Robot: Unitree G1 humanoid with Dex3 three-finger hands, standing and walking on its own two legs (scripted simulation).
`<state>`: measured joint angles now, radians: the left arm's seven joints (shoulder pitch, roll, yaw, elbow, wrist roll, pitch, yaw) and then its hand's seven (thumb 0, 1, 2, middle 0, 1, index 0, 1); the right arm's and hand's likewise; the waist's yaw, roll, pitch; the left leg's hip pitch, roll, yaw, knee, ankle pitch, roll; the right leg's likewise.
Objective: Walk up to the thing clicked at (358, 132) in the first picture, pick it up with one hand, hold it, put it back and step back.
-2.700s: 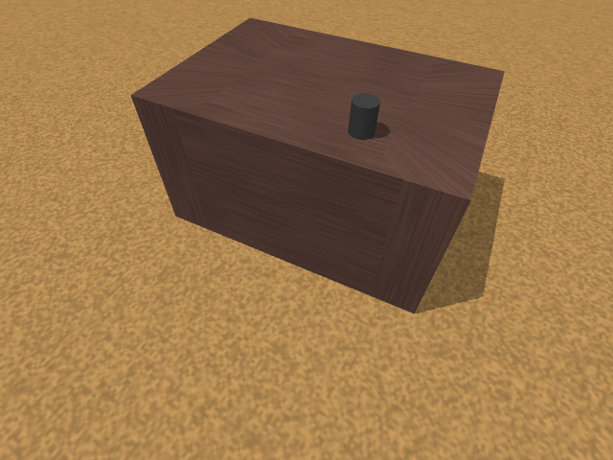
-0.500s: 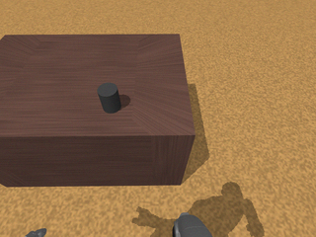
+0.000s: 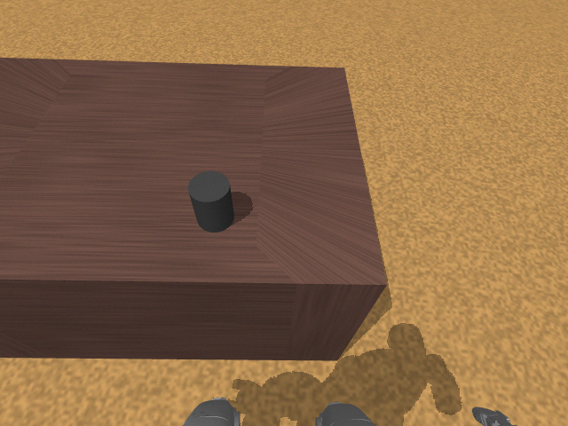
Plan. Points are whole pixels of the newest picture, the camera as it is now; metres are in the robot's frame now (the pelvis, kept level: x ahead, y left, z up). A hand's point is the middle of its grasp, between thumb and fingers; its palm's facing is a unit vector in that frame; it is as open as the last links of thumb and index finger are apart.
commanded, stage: walk up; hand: left
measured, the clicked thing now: (212, 202) +0.52 +0.15 -0.09
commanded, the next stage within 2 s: stand in 1.54 s
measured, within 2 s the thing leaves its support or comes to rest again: neither
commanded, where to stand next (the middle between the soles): +0.06 -0.02 m, yaw +1 degrees
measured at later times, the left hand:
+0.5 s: hand out of the picture +0.08 +0.26 -0.13, palm faces -0.07 -0.92 -0.38, open 7.4 cm
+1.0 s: hand out of the picture +0.13 +0.25 -0.12, palm faces -0.05 -0.95 -0.32, open 7.4 cm
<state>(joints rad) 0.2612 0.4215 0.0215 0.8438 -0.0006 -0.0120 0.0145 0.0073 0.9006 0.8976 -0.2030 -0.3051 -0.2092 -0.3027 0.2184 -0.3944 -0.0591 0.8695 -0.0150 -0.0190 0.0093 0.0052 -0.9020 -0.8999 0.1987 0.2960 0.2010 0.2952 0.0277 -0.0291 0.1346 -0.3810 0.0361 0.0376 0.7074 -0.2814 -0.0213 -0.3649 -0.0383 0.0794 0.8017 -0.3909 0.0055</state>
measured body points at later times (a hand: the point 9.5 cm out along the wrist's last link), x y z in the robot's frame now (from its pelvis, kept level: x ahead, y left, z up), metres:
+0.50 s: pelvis -0.01 +0.00 +0.02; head +0.00 -0.01 +0.46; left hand +0.09 +0.31 -0.10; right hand +0.07 -0.31 -0.11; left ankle +0.06 +0.14 -0.71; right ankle -0.02 -0.13 -0.71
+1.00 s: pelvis +0.01 +0.00 +0.03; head +0.03 +0.01 +0.48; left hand +0.13 +0.30 -0.10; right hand +0.09 -0.31 -0.09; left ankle +0.06 +0.14 -0.71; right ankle -0.02 -0.13 -0.71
